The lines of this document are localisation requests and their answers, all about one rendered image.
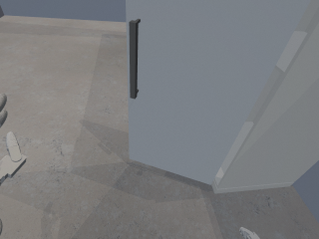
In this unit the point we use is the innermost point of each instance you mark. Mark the robot right hand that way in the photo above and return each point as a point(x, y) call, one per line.
point(247, 234)

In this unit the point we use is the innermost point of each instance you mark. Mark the fridge door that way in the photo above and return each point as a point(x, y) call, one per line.
point(202, 65)

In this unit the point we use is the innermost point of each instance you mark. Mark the robot left hand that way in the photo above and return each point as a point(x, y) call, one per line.
point(11, 163)

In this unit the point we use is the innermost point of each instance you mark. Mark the handle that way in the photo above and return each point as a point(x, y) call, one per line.
point(134, 42)

